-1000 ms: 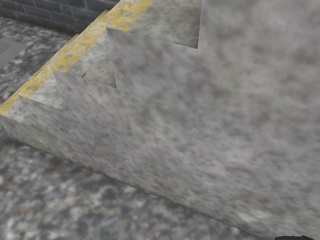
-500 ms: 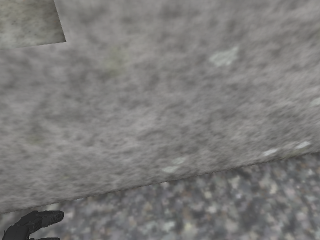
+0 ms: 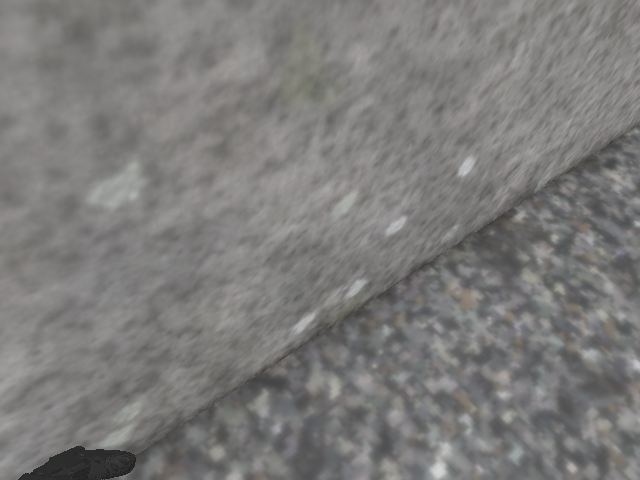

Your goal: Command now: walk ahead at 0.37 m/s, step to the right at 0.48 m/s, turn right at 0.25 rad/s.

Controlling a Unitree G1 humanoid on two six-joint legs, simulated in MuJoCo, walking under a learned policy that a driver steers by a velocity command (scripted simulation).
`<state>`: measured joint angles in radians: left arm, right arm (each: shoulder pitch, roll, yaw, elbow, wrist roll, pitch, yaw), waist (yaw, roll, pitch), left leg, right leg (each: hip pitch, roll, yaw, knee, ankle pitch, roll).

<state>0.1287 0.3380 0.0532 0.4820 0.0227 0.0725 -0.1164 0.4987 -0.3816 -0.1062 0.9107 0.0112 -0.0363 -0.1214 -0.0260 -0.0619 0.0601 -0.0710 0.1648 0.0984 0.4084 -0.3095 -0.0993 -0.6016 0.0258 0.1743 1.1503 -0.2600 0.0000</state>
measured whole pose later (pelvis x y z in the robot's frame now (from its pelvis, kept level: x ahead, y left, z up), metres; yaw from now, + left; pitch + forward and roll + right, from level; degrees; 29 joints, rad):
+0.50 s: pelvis +0.14 -0.20 -0.02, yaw +18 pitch -1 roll -6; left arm 0.16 0.31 0.09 0.59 0.02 0.02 -0.01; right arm 0.24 -0.31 -0.04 0.67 -0.02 0.01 -0.11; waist 0.00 0.01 0.08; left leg -0.42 0.07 0.10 0.73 -0.29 0.08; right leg -0.15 0.11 -0.24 0.54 -0.37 -0.07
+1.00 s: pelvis +0.19 -0.33 -0.01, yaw +46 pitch +0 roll -3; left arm 0.15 0.27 0.07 0.64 0.01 0.00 0.07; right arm 0.13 -0.38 -0.08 0.56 0.01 0.05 -0.02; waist -0.01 0.05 0.11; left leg -0.69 0.02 -0.06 1.38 -0.35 -0.10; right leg -0.28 -0.02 -0.07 0.44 -0.16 0.02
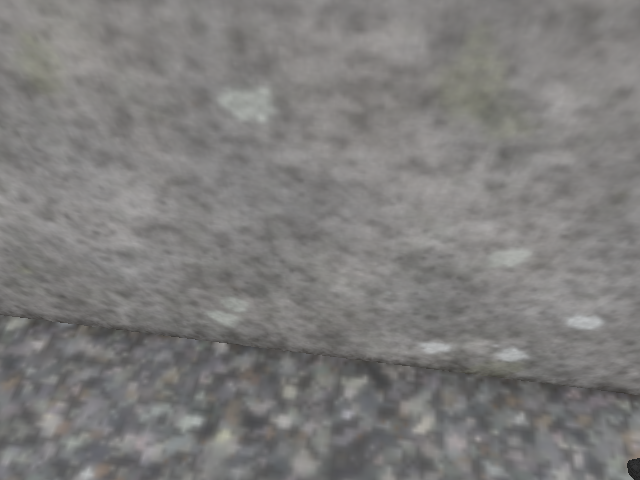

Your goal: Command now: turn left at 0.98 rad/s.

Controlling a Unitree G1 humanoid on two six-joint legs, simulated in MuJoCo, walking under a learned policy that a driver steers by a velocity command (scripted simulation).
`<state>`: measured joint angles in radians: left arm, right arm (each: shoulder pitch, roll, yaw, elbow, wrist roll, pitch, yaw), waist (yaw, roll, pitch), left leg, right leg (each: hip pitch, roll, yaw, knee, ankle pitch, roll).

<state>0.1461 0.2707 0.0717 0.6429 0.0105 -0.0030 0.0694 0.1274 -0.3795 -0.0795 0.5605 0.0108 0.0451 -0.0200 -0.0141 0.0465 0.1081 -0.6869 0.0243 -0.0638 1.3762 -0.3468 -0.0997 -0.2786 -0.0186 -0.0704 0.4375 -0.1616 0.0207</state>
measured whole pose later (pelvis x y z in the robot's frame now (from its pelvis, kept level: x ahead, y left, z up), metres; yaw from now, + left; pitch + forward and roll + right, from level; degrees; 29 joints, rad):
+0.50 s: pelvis -0.02 +0.15 +0.01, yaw +25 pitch +3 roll -3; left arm 0.13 0.36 0.08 0.80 0.05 0.04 0.00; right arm 0.41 -0.29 -0.03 0.78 -0.02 0.01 0.08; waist -0.08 -0.04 0.05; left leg -0.11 -0.13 -0.12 0.31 -0.24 0.12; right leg -0.62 -0.05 -0.02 1.05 -0.11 0.01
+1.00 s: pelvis +0.03 +0.42 -0.02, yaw +7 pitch -2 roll +0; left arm 0.29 0.42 0.11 0.62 -0.01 0.04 0.08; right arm 0.22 -0.29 -0.03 0.56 -0.04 0.03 0.05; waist 0.03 0.00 0.09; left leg -0.32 0.04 -0.21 0.65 -0.31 -0.12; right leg -0.42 -0.03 0.27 0.70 -0.39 0.09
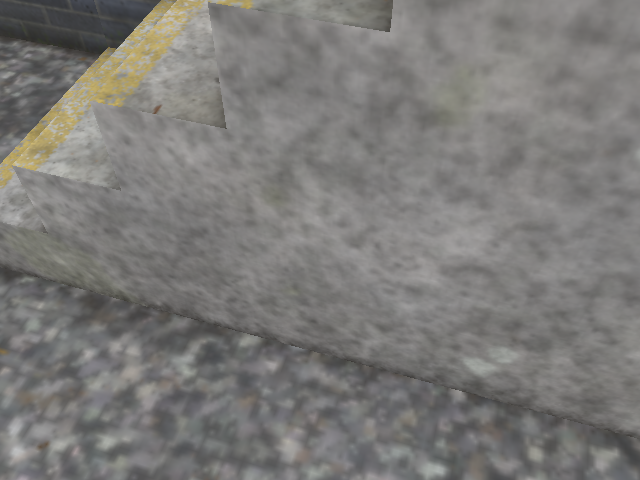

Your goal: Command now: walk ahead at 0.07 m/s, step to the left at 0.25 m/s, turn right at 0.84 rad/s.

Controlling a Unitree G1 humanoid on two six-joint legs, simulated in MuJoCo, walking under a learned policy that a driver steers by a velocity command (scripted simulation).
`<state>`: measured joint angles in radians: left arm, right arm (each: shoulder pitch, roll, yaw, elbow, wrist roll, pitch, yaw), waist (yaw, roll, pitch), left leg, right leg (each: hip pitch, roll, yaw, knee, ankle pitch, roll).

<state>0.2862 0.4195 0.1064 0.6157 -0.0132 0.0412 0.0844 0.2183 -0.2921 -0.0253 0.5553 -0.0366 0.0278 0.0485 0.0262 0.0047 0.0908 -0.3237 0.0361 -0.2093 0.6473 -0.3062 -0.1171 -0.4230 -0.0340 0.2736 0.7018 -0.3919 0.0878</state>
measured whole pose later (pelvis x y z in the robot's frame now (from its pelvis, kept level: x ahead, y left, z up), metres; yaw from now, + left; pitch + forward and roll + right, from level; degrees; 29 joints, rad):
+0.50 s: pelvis -0.02 +0.07 +0.02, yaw -28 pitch +1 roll +1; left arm 0.03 0.33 0.08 0.54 -0.03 0.10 -0.03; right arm 0.10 -0.33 -0.10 0.65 0.01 0.01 -0.02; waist -0.02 -0.01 0.12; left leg -0.21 0.15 0.30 0.47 -0.23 -0.05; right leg -0.37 -0.09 -0.06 0.70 -0.33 0.06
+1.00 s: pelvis -0.03 -0.07 +0.03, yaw -51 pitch +3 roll -1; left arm 0.02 0.32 0.02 0.57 0.06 0.05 -0.16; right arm 0.45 -0.38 -0.11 0.88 -0.03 -0.05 -0.04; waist -0.11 0.01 -0.02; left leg -0.11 0.18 0.07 0.36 -0.30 -0.12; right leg -0.52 0.00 0.09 0.88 -0.37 -0.03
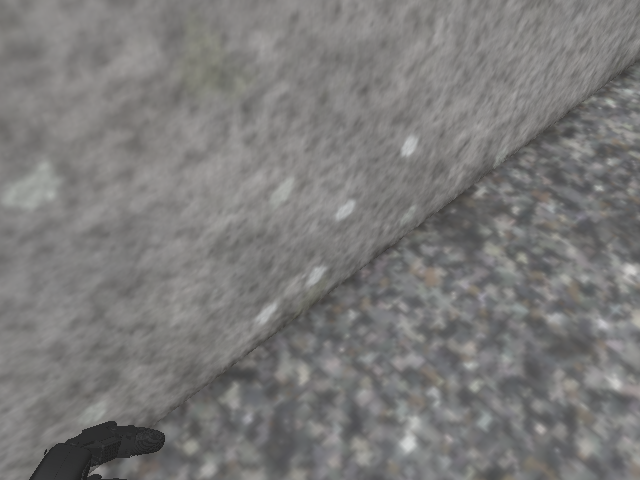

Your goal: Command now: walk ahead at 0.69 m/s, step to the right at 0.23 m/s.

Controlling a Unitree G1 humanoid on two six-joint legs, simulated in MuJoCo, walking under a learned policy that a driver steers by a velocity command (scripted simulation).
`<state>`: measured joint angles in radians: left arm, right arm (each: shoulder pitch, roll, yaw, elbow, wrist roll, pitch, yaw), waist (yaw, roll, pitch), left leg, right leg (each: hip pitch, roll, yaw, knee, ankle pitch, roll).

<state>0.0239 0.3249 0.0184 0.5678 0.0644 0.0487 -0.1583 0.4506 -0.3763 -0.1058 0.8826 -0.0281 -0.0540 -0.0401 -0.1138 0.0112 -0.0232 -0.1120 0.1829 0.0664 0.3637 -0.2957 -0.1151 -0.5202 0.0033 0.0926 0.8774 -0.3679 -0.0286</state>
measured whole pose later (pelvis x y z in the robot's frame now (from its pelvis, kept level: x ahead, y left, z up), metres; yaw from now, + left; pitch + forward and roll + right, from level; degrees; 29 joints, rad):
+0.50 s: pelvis +0.19 -0.17 +0.00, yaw +21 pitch -2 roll -2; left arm 0.07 0.28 0.02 0.53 0.04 0.04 -0.03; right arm 0.35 -0.34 -0.05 0.69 0.00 0.00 -0.12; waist -0.03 -0.04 0.14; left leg -0.30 0.00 -0.09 0.54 -0.22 0.01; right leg -0.55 0.08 0.16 1.24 -0.37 0.11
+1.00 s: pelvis +0.25 -0.29 -0.01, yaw +49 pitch +1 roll -3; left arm 0.15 0.29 0.09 0.64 0.00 -0.01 0.07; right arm 0.10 -0.32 -0.05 0.54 -0.01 0.05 0.05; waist 0.03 0.01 0.08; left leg -0.45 0.09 0.01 0.88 -0.38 -0.05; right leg -0.30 -0.11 -0.18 0.46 -0.16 0.05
